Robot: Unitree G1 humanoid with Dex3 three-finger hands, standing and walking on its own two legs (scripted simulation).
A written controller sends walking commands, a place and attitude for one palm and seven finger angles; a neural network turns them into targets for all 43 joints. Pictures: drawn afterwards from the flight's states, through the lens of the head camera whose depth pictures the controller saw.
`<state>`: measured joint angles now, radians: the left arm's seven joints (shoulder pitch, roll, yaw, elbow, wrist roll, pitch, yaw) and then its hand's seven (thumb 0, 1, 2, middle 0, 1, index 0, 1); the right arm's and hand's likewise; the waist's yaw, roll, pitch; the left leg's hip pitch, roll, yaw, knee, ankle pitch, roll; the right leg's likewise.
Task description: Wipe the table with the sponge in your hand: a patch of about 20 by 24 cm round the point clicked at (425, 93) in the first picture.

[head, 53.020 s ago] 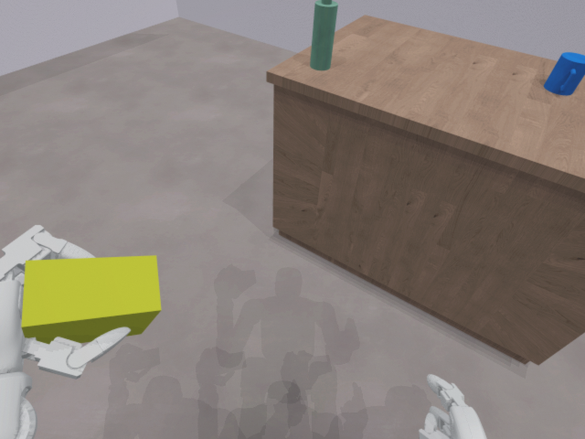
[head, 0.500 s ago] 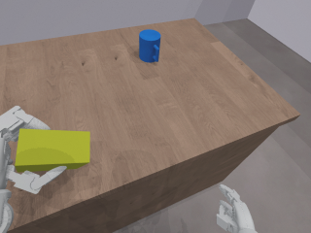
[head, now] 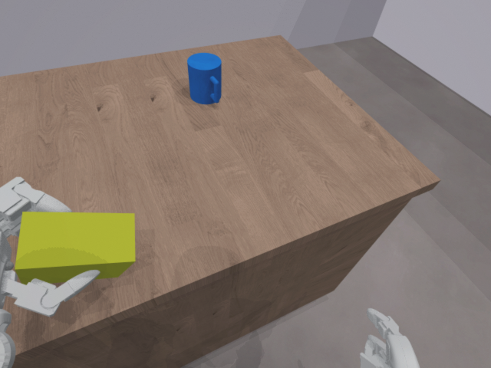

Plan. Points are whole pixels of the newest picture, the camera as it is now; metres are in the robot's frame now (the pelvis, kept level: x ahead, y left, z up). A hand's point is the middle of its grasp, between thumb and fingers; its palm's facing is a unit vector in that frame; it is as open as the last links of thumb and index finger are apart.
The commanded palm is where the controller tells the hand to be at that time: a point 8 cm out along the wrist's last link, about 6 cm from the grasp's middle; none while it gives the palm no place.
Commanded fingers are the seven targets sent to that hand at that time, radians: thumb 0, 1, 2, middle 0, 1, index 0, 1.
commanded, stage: shuffle to correct the standing spot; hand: left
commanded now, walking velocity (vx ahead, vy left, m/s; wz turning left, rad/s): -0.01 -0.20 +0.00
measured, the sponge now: (93, 249) +0.23 +0.21 +0.13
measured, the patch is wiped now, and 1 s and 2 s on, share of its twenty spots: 0.00 0.00 0.00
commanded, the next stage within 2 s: none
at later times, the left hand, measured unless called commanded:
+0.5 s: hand (30, 254) +0.20 +0.26 +0.16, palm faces +0.36 -0.84 -0.39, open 10.0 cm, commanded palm +0.15 +0.29 +0.18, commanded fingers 0.00 0.10 1.30 -1.20 -1.60 -1.20 -1.60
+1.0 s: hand (33, 259) +0.20 +0.25 +0.16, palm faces +0.34 -0.85 -0.41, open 10.0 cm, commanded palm +0.14 +0.29 +0.18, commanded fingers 0.00 0.10 1.30 -1.20 -1.60 -1.20 -1.60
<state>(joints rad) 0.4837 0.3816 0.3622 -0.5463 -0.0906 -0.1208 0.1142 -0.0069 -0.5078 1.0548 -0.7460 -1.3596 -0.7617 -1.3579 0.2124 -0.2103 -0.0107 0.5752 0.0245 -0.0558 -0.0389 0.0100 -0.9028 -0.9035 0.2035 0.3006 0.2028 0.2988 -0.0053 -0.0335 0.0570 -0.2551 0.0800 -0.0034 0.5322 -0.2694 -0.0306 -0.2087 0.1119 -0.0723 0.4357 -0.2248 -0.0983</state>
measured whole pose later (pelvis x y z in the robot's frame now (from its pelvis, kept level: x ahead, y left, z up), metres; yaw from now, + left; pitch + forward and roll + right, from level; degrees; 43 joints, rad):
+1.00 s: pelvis -0.01 +0.01 +0.00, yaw +0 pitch -1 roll -1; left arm 0.50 0.40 0.37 -0.55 -0.09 -0.11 0.11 -0.01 -0.51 1.06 -0.75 -1.36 -0.76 -1.36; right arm 0.19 -0.20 0.00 0.56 0.03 -0.04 -0.03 0.01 -0.90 -0.90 0.20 0.30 0.20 0.30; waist 0.00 0.00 0.08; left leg -0.26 0.07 0.00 0.53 -0.24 -0.04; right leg -0.21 0.10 -0.08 0.42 -0.19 -0.09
